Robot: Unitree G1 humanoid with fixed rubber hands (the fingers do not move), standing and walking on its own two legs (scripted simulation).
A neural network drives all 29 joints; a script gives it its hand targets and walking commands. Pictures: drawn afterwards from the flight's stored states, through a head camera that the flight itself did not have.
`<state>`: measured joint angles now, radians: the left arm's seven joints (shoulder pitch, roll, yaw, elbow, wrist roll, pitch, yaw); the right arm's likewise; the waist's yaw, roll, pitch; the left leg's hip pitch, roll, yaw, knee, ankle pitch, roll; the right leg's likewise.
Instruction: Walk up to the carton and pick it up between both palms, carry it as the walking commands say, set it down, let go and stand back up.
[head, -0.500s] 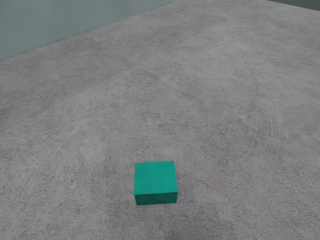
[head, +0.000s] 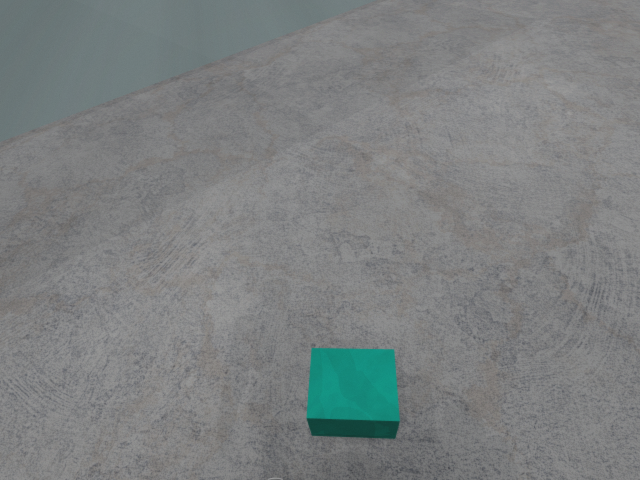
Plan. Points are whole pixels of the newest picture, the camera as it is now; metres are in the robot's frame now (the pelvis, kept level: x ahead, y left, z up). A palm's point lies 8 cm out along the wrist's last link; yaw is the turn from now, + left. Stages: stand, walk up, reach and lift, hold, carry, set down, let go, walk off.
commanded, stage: walk up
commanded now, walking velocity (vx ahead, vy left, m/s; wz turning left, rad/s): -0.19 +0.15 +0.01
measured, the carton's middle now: (352, 392) +0.50 +0.00 -0.70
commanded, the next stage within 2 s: none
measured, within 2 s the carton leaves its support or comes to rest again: neither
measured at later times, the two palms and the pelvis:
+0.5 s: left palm out of the picture -0.06 +0.32 -0.15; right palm out of the picture +0.02 -0.18 -0.13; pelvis -0.07 +0.07 -0.01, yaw +2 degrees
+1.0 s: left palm out of the picture -0.07 +0.27 -0.14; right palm out of the picture -0.17 -0.20 -0.14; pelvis -0.11 +0.03 +0.00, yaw +0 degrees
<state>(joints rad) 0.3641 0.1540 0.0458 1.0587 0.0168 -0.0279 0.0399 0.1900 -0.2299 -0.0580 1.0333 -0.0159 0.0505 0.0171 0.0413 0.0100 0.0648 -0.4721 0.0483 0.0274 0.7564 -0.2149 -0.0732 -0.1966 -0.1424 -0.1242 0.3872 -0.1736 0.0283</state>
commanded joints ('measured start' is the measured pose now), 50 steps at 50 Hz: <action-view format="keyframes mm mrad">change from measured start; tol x32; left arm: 1 -22 246 61 -85 -4 25 16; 50 22 47 -11 -45 12 14 -51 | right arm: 1 90 -54 -9 -46 9 -6 -15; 50 171 -85 -12 36 -17 -69 -40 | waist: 1 -49 -254 -103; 5 -81 306 -174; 22 -3 334 -114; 26 -29 -327 21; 50 -42 175 36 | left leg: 1 145 -21 23 -191 -6 21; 5 391 334 -302 -386 937 202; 18 156 175 -197 -627 -292 110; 23 88 82 -117 -717 -363 4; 31 196 -64 -47 43 -25 69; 39 470 136 -206 -379 360 115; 43 339 355 -550 -666 -486 249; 50 216 150 -188 -594 -243 162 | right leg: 1 65 -209 74 64 768 -108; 6 -266 99 155 712 -510 4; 14 -200 165 183 812 -233 -15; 24 262 228 -64 -102 -237 -76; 27 -240 -125 480 -339 -437 -174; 37 38 13 200 -36 137 -105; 43 -280 83 138 435 -285 -26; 50 -86 124 16 235 -217 14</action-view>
